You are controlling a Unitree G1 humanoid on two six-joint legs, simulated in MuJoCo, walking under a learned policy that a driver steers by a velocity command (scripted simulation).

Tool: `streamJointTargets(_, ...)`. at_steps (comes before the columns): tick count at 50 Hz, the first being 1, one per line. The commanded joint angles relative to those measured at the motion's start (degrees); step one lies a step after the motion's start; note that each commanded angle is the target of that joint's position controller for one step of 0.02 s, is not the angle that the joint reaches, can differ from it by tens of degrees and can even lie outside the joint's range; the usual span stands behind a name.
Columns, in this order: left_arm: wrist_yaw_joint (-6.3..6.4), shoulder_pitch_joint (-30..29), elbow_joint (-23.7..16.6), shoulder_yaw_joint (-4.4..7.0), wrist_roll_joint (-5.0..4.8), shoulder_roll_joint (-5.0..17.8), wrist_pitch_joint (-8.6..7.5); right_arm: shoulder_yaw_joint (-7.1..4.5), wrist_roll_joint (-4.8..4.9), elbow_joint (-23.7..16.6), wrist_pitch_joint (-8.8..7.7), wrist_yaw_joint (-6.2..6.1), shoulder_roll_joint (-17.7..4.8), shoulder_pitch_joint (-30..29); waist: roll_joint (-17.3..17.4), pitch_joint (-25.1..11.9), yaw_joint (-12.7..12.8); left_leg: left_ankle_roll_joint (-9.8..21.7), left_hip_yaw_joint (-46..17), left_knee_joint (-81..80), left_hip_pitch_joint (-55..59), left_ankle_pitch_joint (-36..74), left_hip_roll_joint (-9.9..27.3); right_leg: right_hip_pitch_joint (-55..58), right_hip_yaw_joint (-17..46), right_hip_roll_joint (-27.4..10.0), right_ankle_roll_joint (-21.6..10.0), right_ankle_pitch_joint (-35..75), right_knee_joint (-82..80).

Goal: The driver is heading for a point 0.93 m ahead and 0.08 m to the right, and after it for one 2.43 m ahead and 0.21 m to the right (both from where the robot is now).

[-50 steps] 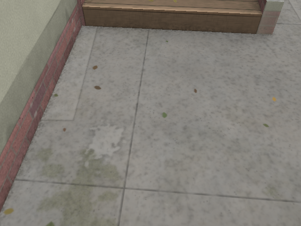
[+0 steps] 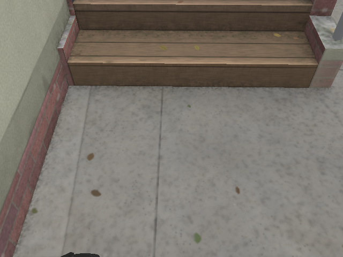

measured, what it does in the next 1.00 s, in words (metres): walks ahead: right foot, then left foot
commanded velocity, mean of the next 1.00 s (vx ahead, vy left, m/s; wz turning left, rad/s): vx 1.00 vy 0.00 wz -0.15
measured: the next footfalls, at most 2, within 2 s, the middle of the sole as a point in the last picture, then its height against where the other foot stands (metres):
right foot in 0.14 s outside the picture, level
left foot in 0.60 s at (147, 184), level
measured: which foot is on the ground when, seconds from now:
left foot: down 0.00-0.16, up 0.18-0.58, down 0.60-1.00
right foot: up 0.00-0.12, down 0.14-0.62, up 0.64-1.00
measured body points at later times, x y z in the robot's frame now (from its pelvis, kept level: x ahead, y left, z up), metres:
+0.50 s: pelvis +0.48 -0.01 +0.00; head +0.52 -0.01 +0.44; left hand +0.37 +0.23 -0.14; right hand +0.73 -0.21 -0.08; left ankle +0.73 +0.13 -0.68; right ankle +0.31 -0.07 -0.73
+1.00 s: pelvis +0.98 +0.01 -0.01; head +1.01 +0.01 +0.43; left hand +1.24 +0.19 -0.11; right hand +0.87 -0.22 -0.15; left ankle +0.78 +0.09 -0.73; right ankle +1.20 -0.09 -0.69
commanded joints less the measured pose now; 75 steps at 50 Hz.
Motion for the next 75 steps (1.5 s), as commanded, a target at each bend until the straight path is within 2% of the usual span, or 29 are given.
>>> streamJointTargets(1,-0.07,-7.34,-4.51,-0.52,-0.79,1.94,-0.56,-0.64,0.32,-3.07,-1.5,-0.77,-7.95,-0.59,2.58,9.25,1.82,2.82,-3.76,-9.4,-11.23,40.25,14.29,12.75,-4.36,4.17,-1.49,5.64,-10.17)
streamJointTargets(4,1.09,-3.61,-4.07,0.5,-0.59,5.27,-0.61,-1.0,-1.08,-2.51,-0.39,-1.96,-11.73,0.04,6.71,2.35,4.92,1.29,-2.3,3.74,2.72,72.93,16.76,18.44,-6.19,10.58,-3.45,-4.4,-13.22)
streamJointTargets(6,2.61,14.72,1.07,2.4,-0.74,9.31,-0.54,-1.81,-2.64,-2.45,1.39,-3.05,-14.32,-2.46,9.08,-7.51,13.72,1.44,-1.95,27.24,2.74,77.28,18.15,35.49,-3.82,12.29,-5.42,-11.99,-14.58)
streamJointTargets(7,3.64,25.59,4.17,3.68,0.11,11.8,-0.33,-1.9,-2.74,-3.23,1.74,-3.05,-13.78,-5.18,8.07,-11.99,18.78,1.87,-1.21,43.88,-6.82,65.34,16.24,49.25,-0.19,8.19,-6.94,-16.7,-14.76)
streamJointTargets(9,3.16,28.06,5.22,5.41,1.63,15.9,-0.12,0.0,1.64,-6.83,0.01,-0.79,-3.93,1.64,-14.71,-22.77,10.28,1.28,-9.17,80.9,-44.62,-8.53,1.0,73.03,51.46,-15.74,-16.42,-41.9,-26.01)
streamJointTargets(12,2.03,17.63,6.18,3.52,0.74,5.37,-1.52,-0.28,-0.12,-10.11,-0.01,-0.99,-6.77,-13.33,4.56,-2.21,6.24,2.93,-9.95,71.81,-47.48,3.58,10.47,48.02,29.89,-8.34,-10.58,-29.96,-32.83)
streamJointTargets(19,2.12,22.6,9.66,2.34,-1.39,5.77,-4.18,1.42,-2.83,-17.61,2.84,1.89,-4.53,-28.06,1.03,8.92,3.06,-1.82,-2.95,48.89,-48.84,15.19,15.27,31.0,9.52,1.26,-6.88,-9.2,-42.48)
streamJointTargets(26,3.14,28.96,11.48,2.39,-1.66,10.92,-4.38,1.74,-1.64,-20.36,2.03,1.73,-7.34,-36.51,-2.65,5.04,4.99,2.04,4.22,22.98,-35.39,25.95,6.47,49.93,2.34,-1.0,-2.76,35.72,-40.23)
streamJointTargets(30,5.06,24.09,10.91,3.2,0.87,13.78,-1.51,-2.18,-2.21,-11.07,2.67,-1.51,-15.29,-3.81,-5.85,-12.51,-11.42,5.77,-1.61,23.77,-1.88,7.62,6.56,44.05,1.12,-1.41,-1.99,38.73,6.05)
streamJointTargets(32,3.15,32.39,7.16,1.14,-3.39,4.35,-3.15,-4.14,-3.94,-10.29,2.65,-1.12,-20.44,-2.37,18.08,-25.74,-1.87,14.23,-54.0,10.03,21.35,-15.61,30.57,8.94,9.24,13.17,-1.18,-32.94,43.64)
streamJointTargets(35,3.04,16.05,4.17,0.97,-1.72,6.81,-2.87,-2.53,-2.97,-9.84,1.16,-0.14,-9.89,-14.44,-1.88,-3.08,1.4,8.83,-29.59,3.37,-5.45,-7.16,22.56,6.73,9.41,2.69,-1.75,-19.84,31.27)
streamJointTargets(41,0.16,7.89,-0.03,-0.21,-0.56,3.41,0.76,-1.33,-0.78,-6.09,-1.77,0.57,-7.47,-11.46,3.2,5.77,4.88,-0.59,-4.03,-5.34,-19.18,17.54,14.67,7.02,5.7,0.15,-0.1,-9.43,17.56)
streamJointTargets(47,-0.69,-4.01,-3.3,-1.39,-0.87,3.42,-0.52,-0.35,0.16,-5.39,-2.85,-1.1,-9.69,-6.61,3.33,5.85,3.05,-5.54,8.72,-2.37,-13.48,56.47,12.76,15.83,-6.77,7.52,-2.56,8.46,-6.65)
streamJointTargets(51,0.74,18.42,3.1,1.19,0.09,10.31,0.31,-1.19,-1.69,-8.31,-0.41,-5.02,-14.63,-13.94,11.09,-7.59,16.13,-5.98,8.89,26.74,-5.5,88.32,18.21,34.67,-6.75,13.99,-6.32,-5.67,-4.83)
streamJointTargets(52,1.24,32.56,7.4,2.87,-0.15,12.7,0.7,-1.41,-1.78,-9.98,0.44,-4.89,-15.21,-18.79,10.45,-12.49,22.93,-4.68,7.37,45.34,-11.89,85.83,18.51,48.27,-3.04,12.85,-9.66,-6.29,-7.91)
streamJointTargets(53,2.7,35.58,9.03,4.49,-0.96,13.83,1.26,-1.55,-1.91,-10.21,1.06,-3.89,-14.81,-21.76,1.64,-10.05,23.3,-4.02,7.16,70.86,-23.75,35.39,9.92,54.73,3.02,9.95,-12.03,-11.85,-14.05)
streamJointTargets(54,3.18,28.78,8.84,5.17,-0.53,17.93,1.44,0.66,-3.52,-13.91,-0.54,-3.01,-5.94,-21.38,-13.63,-4.17,12.97,-5.12,2.25,90.92,-47.47,-10.7,3.02,59.27,16.68,4.35,-14.32,11.78,-5.69)
streamJointTargets(55,3.42,25.52,6.49,6.05,0.38,20.69,1.95,1.54,-1.54,-18.95,-1.63,-2.51,-5.65,-14.26,-13.12,-18.42,7.78,-5.35,-10.32,94.67,-57.25,-10.9,3.69,69.52,42.46,-5.62,-25.55,-6.97,-20.56)
streamJointTargets(56,3.53,22.82,5.74,5.53,0.38,15.53,2.08,1.88,-2.19,-18.83,-2.36,-2.19,-8.28,-16.12,-1.16,-12.5,7.4,-3.96,-12.4,88.76,-59.52,-6.32,7.29,62.73,48.46,-6.97,-22.95,-28.28,-31.42)
streamJointTargets(58,3.88,17.83,6.16,4.03,0.47,10.38,1.34,1.67,-3.72,-18.52,-1.46,-1.89,-8.74,-17.43,7.19,-1.54,2.62,-4.6,-9.92,83.28,-56.4,-3.17,10.52,44.57,39.74,-3.1,-17.66,-23.31,-33.78)
streamJointTargets(61,4.05,18.98,7.5,2.16,-0.59,7.44,-1.23,2.96,-4.69,-20.21,1.88,-1.36,-4.87,-16.58,8.73,0.39,-0.49,-6.2,-6.09,83.98,-53.99,-0.59,14.12,29.29,27.46,1.54,-14.49,-2.37,-31.36)
streamJointTargets(64,4.22,27.06,10.82,2.47,0.13,10.34,-2.51,3.95,-3.24,-25.27,3.4,-2.05,-0.21,-25.96,-2.02,1.47,4.43,-5.51,-1.41,109.36,-74.74,-10.34,12.66,35.86,29.2,0.25,-15.51,6.42,-28.0)
streamJointTargets(66,4.2,30.92,13.47,2.59,-0.38,11.27,-2.63,4.74,-3.8,-30.33,3.84,-3.14,0.76,-37.97,-1.64,5.37,7.32,-1.86,-4.29,117.53,-94.39,-16.1,13.64,46.77,29.65,-1.15,-11.49,-0.66,-25.16)
streamJointTargets(67,5.92,43.54,16.64,3.2,0.94,10.88,-2.53,4.64,-5.91,-33.69,2.32,-2.44,0.78,-49.28,-1.37,6.1,15.64,-0.26,-6.53,126.75,-113.66,-28.64,11.95,66.11,33.01,-2.7,-12.63,12.38,-19.42)
streamJointTargets(69,8.05,52.21,19.96,3.59,2.71,11.21,-2.6,6.35,-4.38,-41.18,0.84,-1.64,3.28,-62.57,-2.13,3.55,18.66,0.4,-7.1,116.26,-122.91,-42.69,11.42,78.65,30.03,-5.29,-9.59,21.26,-22.37)
streamJointTargets(72,6.73,20.81,10.51,1.8,-1.02,8.17,-1.19,7.22,-3.12,-38.56,2.46,-0.9,0.27,-44.53,6.83,-1.22,1.59,1.21,2.22,68.16,-52.56,-13.54,10.06,30.18,12.97,1.83,-5.83,41.36,-40.78)
streamJointTargets(73,6.01,22.02,9.0,2.35,-3.52,10.06,-2.4,5.97,-1.82,-34.58,2.82,-2.23,-1.77,-32.75,0.64,-12.67,-2.9,0.45,2.59,66.78,-19.95,-0.78,4.86,18.29,16.07,1.06,-8.12,66.99,-33.83)
streamJointTargets(74,5.3,19.66,8.76,5.15,-4.65,19.4,-4.64,2.69,-0.92,-29.54,4.43,-3.56,-7.35,-15.35,-8.3,-23.86,-12.76,-0.31,-1.05,65.48,-5.97,-5.43,3.07,24.22,17.3,-3.87,-8.54,85.89,-20.53)
streamJointTargets(75,4.86,19.68,7.91,6.78,-6.17,21.54,-5.79,0.4,-3.89,-23.95,5.25,-3.74,-11.21,-4.95,-2.95,-31.05,-15.47,2.99,-12.65,53.68,-0.91,-7.59,4.73,28.31,17.21,-0.59,-5.14,95.6,1.36)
